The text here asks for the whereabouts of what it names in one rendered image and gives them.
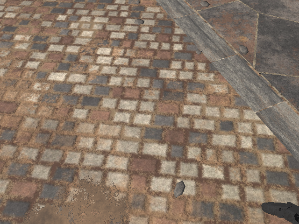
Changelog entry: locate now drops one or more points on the right robot hand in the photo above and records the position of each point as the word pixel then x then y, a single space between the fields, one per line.
pixel 288 210

